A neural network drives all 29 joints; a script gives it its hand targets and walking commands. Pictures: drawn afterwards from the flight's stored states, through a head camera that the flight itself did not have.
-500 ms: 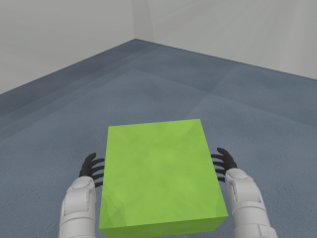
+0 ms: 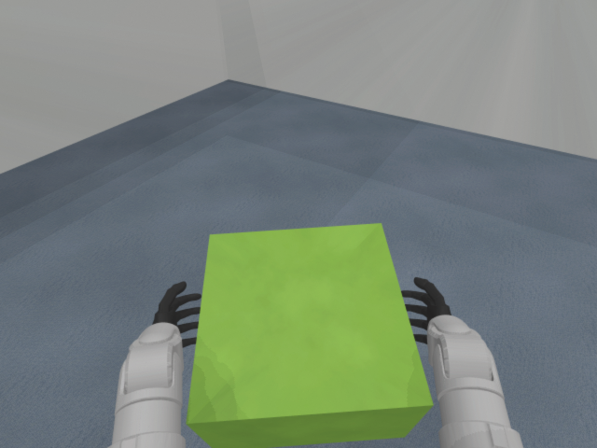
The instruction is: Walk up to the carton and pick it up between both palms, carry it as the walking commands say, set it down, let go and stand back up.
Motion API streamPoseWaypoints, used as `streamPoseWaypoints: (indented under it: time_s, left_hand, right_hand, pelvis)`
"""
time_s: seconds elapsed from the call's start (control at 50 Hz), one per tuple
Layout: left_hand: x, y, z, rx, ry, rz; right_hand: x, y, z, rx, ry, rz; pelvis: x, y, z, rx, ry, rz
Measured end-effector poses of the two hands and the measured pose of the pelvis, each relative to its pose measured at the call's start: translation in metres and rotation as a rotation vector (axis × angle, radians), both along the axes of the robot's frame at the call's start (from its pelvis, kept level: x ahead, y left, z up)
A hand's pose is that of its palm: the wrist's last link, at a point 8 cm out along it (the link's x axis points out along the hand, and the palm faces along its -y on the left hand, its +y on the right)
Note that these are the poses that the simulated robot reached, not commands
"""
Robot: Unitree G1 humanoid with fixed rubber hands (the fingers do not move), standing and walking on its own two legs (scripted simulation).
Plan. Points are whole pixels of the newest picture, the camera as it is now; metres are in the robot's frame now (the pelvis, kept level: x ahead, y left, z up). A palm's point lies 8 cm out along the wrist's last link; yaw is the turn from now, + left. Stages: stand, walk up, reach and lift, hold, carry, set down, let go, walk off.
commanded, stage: reach and lift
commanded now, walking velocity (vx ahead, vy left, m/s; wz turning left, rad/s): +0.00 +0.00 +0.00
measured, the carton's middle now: (302, 331) +0.33 +0.00 -0.03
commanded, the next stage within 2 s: hold in 0.72 s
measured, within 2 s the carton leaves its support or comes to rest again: neither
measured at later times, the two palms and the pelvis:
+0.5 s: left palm (166, 334) +0.28 +0.19 +0.05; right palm (436, 330) +0.28 -0.19 +0.04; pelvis +0.01 +0.00 +0.00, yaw +1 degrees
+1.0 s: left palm (165, 337) +0.28 +0.19 +0.05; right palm (438, 333) +0.28 -0.19 +0.04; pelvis +0.00 +0.00 +0.00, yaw +1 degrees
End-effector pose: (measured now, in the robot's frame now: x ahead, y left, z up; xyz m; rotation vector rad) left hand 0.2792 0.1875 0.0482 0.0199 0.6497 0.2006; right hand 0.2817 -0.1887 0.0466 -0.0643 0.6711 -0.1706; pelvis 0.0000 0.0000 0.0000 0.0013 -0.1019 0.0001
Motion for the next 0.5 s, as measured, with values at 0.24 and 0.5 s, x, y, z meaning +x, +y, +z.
streamPoseWaypoints:
  time_s: [0.24,0.5]
  left_hand:
    - [0.0086,-0.0005,0.001,0.007,-0.003,-0.018]
    - [0.0025,0.0019,-0.0022,0.008,-0.003,-0.004]
  right_hand:
    - [0.0039,-0.0008,-0.0004,0.003,-0.003,-0.009]
    - [-0.0005,0.0027,-0.004,0.005,-0.006,-0.014]
  pelvis:
    - [0.0033,0.0021,0.0004,-0.001,0.013,0.006]
    - [0.0071,0.0044,0.0009,-0.001,0.014,0.01]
